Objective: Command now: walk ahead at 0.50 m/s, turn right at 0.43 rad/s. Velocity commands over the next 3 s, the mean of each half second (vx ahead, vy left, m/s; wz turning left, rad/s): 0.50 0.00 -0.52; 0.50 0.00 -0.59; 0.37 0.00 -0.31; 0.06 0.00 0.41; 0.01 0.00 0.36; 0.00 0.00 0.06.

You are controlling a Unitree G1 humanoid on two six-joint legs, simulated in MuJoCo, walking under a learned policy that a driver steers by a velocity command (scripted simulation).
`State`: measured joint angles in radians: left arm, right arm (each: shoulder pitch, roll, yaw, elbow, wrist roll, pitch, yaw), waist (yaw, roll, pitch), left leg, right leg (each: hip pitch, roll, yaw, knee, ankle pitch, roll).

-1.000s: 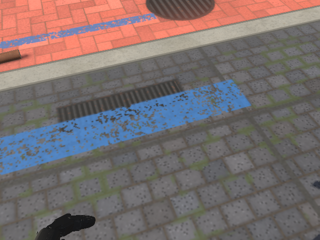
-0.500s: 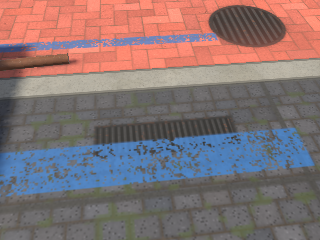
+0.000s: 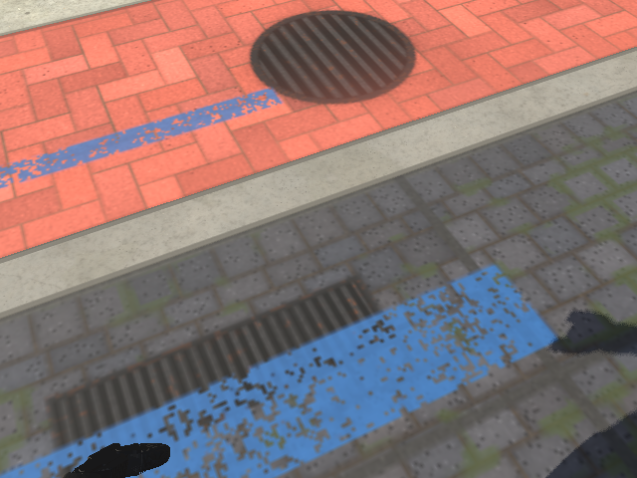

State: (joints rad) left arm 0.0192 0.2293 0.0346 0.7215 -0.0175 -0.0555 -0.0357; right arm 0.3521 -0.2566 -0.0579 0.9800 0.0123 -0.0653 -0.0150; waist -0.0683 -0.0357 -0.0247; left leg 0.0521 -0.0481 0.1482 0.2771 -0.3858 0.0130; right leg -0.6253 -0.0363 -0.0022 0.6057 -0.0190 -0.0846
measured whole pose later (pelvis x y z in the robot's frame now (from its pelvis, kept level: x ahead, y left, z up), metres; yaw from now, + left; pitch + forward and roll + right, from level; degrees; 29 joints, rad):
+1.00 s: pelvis +0.52 -0.12 +0.00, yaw -35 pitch +2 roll +2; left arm 0.05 0.26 0.06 0.61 -0.02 -0.02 -0.05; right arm 0.33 -0.30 -0.09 0.88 0.02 -0.07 -0.01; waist -0.10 -0.03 0.04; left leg 0.09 0.02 0.23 0.27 -0.38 -0.04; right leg -0.60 -0.06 -0.02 0.64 -0.10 -0.07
